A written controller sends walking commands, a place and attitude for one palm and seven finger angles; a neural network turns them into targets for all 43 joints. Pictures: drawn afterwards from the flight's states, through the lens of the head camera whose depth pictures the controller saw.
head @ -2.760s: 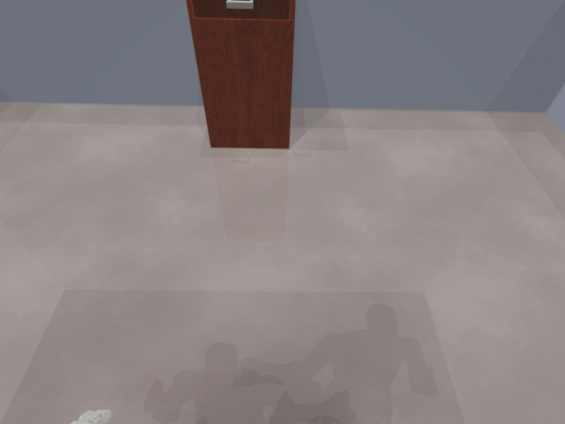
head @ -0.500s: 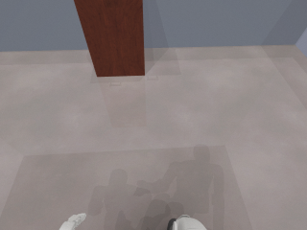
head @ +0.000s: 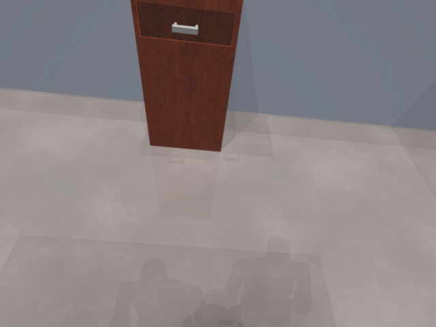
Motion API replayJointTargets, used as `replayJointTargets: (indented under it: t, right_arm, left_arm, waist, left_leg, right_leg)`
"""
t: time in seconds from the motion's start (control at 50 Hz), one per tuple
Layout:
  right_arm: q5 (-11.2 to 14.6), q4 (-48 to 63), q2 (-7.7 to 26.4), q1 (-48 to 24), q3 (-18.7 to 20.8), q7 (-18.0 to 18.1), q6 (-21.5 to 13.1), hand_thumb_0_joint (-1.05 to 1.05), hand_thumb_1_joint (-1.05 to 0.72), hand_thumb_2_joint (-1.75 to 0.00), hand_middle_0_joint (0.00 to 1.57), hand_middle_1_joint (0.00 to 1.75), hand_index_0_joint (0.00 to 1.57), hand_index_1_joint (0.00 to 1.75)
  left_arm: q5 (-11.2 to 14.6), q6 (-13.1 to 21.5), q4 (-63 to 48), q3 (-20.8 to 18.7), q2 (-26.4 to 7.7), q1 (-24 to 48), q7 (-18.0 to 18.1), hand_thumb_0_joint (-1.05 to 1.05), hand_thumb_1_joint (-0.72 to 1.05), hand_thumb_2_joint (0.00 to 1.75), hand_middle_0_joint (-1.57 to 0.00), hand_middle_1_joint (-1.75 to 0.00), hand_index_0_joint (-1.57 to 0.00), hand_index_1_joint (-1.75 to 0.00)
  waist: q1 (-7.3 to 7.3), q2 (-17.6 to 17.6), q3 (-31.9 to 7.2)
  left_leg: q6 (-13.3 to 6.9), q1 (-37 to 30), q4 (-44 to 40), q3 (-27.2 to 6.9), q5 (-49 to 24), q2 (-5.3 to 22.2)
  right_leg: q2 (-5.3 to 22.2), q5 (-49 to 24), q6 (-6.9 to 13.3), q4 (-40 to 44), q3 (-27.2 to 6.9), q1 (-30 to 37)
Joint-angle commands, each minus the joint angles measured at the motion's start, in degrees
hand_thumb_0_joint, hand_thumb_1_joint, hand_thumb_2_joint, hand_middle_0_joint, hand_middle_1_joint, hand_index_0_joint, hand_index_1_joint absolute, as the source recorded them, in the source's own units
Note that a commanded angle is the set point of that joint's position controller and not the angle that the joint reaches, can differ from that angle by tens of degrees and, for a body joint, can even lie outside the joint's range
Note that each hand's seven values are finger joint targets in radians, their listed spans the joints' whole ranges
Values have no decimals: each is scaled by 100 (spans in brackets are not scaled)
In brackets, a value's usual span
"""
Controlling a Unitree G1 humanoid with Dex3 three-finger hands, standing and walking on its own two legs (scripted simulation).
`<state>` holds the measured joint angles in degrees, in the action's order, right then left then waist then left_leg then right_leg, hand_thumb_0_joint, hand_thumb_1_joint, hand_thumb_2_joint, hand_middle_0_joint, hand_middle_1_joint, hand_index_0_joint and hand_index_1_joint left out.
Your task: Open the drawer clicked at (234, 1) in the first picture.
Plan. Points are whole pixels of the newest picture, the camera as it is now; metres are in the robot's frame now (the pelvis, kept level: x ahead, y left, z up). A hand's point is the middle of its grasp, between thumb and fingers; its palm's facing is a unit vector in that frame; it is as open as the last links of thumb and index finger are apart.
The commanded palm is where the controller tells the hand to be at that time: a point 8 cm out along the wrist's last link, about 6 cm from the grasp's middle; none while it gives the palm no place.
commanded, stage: walk to a spot facing it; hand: left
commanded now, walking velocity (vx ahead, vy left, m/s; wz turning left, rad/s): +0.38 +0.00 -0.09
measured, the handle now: (185, 27) +1.22 +0.22 +0.01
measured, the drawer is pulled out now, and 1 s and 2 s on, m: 0.00 0.00 0.00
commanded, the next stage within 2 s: take the last steps up to it in 0.62 s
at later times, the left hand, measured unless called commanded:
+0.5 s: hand (177, 243) +0.34 +0.11 -0.16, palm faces -0.03 -0.98 -0.20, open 7.4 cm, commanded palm none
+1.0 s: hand (162, 238) +0.35 +0.16 -0.18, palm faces +0.15 -0.98 -0.12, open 7.4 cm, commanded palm none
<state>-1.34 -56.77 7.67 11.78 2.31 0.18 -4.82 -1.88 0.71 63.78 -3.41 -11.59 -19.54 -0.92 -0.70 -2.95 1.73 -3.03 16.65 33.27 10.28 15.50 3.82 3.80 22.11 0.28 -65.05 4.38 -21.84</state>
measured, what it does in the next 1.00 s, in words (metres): walks ahead: right foot, then left foot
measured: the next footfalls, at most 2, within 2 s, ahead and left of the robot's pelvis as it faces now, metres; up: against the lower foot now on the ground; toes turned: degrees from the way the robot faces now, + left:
right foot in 0.38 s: +0.33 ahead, -0.16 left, +0.00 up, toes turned -11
left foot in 0.86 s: +0.51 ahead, +0.08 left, +0.00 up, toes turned +15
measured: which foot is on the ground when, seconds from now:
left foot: down 0.00-0.40, up 0.42-0.84, down 0.86-1.00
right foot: up 0.00-0.36, down 0.38-0.86, up 0.88-1.00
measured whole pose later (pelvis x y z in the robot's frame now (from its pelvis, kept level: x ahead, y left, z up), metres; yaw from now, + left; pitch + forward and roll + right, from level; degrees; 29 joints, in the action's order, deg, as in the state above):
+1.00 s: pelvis +0.42 +0.00 +0.00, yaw +4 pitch -2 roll -2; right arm -0.8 -57.3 8.3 8.6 2.2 0.7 -3.8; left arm -1.5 0.6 65.7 -2.4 -9.3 -20.1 0.0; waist -1.7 -2.0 4.9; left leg -4.5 17.5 32.3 10.6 13.1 2.7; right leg 6.0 24.2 -1.0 -66.6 4.9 -21.4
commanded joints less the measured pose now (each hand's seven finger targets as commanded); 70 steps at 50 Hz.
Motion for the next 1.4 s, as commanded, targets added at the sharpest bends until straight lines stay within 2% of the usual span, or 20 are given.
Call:
replayJointTargets:
  t: [0.0,0.24,0.28,0.32,0.34,0.36,0.38,0.42,0.48,0.62,0.74,0.8,0.82,0.84,0.86,0.92,1.0,1.28,1.34,1.38]
  right_arm:
    - [11,-234,695,949,165,115,-63,0,-90,-90,20,30,20,30]
    - [-21,-788,768,1687,168,112,-7,0,-90,-90,20,30,20,30]
    - [-38,-836,843,1616,171,119,11,0,-90,-90,20,30,20,30]
    - [-9,-850,913,1479,181,110,41,0,-90,-90,20,30,20,30]
    - [39,-829,874,1385,171,73,30,0,-90,-90,20,30,20,30]
    - [126,-656,469,1604,105,31,-6,0,-90,-90,20,30,20,30]
    - [127,-504,489,1439,75,34,25,0,-90,-90,20,30,20,30]
    - [90,-434,507,857,174,21,83,0,-90,-90,20,30,20,30]
    - [-17,-622,198,1122,110,-16,289,0,-90,-90,20,30,20,30]
    - [7,-248,137,520,127,-163,406,0,-90,-90,20,30,20,30]
    - [14,124,250,-384,46,-233,334,0,-90,-90,20,30,20,30]
    - [-20,-77,492,384,92,-163,260,0,-90,-90,20,30,20,30]
    - [-57,-257,838,1057,172,-120,220,0,-90,-90,20,30,20,30]
    - [-107,-330,1529,1586,316,-33,193,0,-90,-90,20,30,20,30]
    - [-9,-396,1760,1868,327,27,245,0,-90,-90,20,30,20,30]
    - [16,-184,1097,822,179,111,140,0,-90,-90,20,30,20,30]
    - [36,-174,655,557,124,128,56,0,-90,-90,20,30,20,30]
    - [-35,-621,751,1464,191,122,115,0,-90,-90,20,30,20,30]
    - [-66,-694,784,1491,197,115,152,0,-90,-90,20,30,20,30]
    - [-38,-721,732,1390,160,116,173,0,-90,-90,20,30,20,30]
  left_arm:
    - [-12,112,-476,-43,-42,119,-23,0,90,90,-20,-30,-20,-30]
    - [42,90,-891,-15,39,1606,-85,0,90,90,-20,-30,-20,-30]
    - [44,134,-874,-34,-45,1486,-85,0,90,90,-20,-30,-20,-30]
    - [17,207,-565,-98,-240,450,-59,0,90,90,-20,-30,-20,-30]
    - [-20,286,-266,-199,-572,-564,-19,0,90,90,-20,-30,-20,-30]
    - [-39,339,-81,-383,-1274,-1346,70,0,90,90,-20,-30,-20,-30]
    - [92,317,-21,-385,-1564,-1437,84,0,90,90,-20,-30,-20,-30]
    - [112,291,-346,-266,-1004,-284,131,0,90,90,-20,-30,-20,-30]
    - [51,389,-441,-22,-289,313,166,0,90,90,-20,-30,-20,-30]
    - [46,476,-331,16,-330,90,185,0,90,90,-20,-30,-20,-30]
    - [33,408,-172,46,-490,-396,224,0,90,90,-20,-30,-20,-30]
    - [64,358,-130,12,-628,-343,232,0,90,90,-20,-30,-20,-30]
    - [88,327,-153,27,-532,-398,215,0,90,90,-20,-30,-20,-30]
    - [158,296,-263,45,-204,-665,172,0,90,90,-20,-30,-20,-30]
    - [119,310,-468,90,-186,-379,170,0,90,90,-20,-30,-20,-30]
    - [80,242,-360,19,-230,165,113,0,90,90,-20,-30,-20,-30]
    - [5,-6,-87,1,128,-412,101,0,90,90,-20,-30,-20,-30]
    - [36,-27,-743,-3,69,1238,7,0,90,90,-20,-30,-20,-30]
    - [35,51,-784,-13,65,1227,3,0,90,90,-20,-30,-20,-30]
    - [23,124,-551,-45,-38,590,16,0,90,90,-20,-30,-20,-30]
  waist:
    - [106,841,77]
    - [377,1027,600]
    - [252,989,508]
    - [-263,742,53]
    - [-712,374,-547]
    - [-873,-1144,-1281]
    - [-725,-1240,-1377]
    - [-411,-320,-414]
    - [128,-239,167]
    - [201,-262,378]
    - [-69,-258,504]
    - [323,-93,-5]
    - [566,526,-463]
    - [660,1971,-1020]
    - [732,2076,-1046]
    - [400,886,-229]
    - [20,933,-12]
    - [347,921,607]
    - [309,856,534]
    - [-2,646,197]
  left_leg:
    - [-438,-1084,-2276,-1350,-766,1447]
    - [-455,-1710,-2164,-469,-1998,1334]
    - [-408,-1666,-1824,-460,-2358,1413]
    - [-225,-1421,-477,-209,-3341,1166]
    - [-23,-689,864,-31,-2917,897]
    - [207,907,2864,157,-27,170]
    - [205,1710,4213,-528,1687,-171]
    - [143,1983,4650,-1080,707,418]
    - [288,1441,3862,-992,-28,626]
    - [462,1657,2109,-674,-652,569]
    - [284,1229,680,-318,-498,272]
    - [114,-182,-158,-119,-570,-56]
    - [-4,-1456,-497,-375,-1209,124]
    - [-557,-2648,-836,-2224,-1967,1555]
    - [-1000,-2673,-1436,-3116,-2158,2247]
    - [-659,-1346,-1783,-2205,-1449,1850]
    - [-297,-456,-2306,-1134,-754,1278]
    - [-622,-1238,-2388,-900,-664,1488]
    - [-548,-1129,-2005,-866,-790,1495]
    - [-276,-904,-1126,-527,-1006,1158]
  right_leg:
    - [461,-753,-126,-276,-293,-1435]
    - [258,-1299,-44,2559,257,-1221]
    - [125,-1085,96,2884,328,-632]
    - [-228,-1159,242,3388,579,837]
    - [27,-1320,377,3516,222,2293]
    - [1685,-1212,870,4064,-2024,3652]
    - [2415,-1168,1290,4829,-3399,3644]
    - [2203,85,1047,5245,-2645,2120]
    - [1541,-862,640,5429,-926,667]
    - [1360,-1845,601,5512,253,943]
    - [1483,-3273,527,4979,420,1707]
    - [1281,-3894,397,3770,683,1739]
    - [988,-3251,184,2613,828,1127]
    - [208,-718,-120,1040,1038,-208]
    - [-101,1355,-98,-184,490,-822]
    - [466,206,-77,-790,-265,-1216]
    - [468,-679,-213,-200,-228,-672]
    - [400,-823,-203,2351,71,-984]
    - [178,-646,-87,2920,247,-367]
    - [-99,-1083,7,3714,490,803]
